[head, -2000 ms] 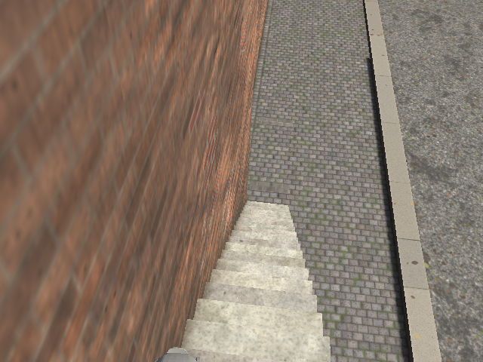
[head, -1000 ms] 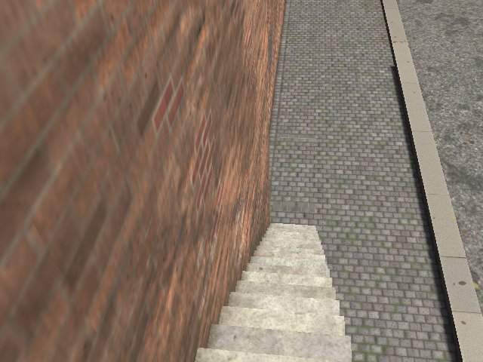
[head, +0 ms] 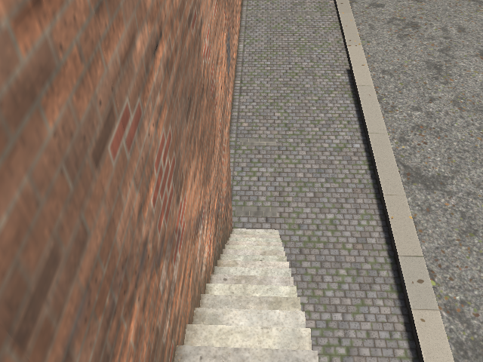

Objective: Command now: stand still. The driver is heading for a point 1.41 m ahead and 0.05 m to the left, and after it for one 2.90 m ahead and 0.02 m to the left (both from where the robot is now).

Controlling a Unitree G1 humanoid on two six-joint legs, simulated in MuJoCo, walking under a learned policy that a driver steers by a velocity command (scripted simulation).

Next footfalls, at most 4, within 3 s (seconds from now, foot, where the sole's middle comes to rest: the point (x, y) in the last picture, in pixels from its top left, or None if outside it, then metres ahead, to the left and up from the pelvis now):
1.74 left None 0.26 0.15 -1.00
2.08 right None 0.47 -0.04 -1.21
2.58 left None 0.69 0.21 -1.43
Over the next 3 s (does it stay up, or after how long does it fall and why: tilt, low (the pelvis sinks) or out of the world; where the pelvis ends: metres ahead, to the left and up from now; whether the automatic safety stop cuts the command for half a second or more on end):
stays up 0.79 0.11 -0.78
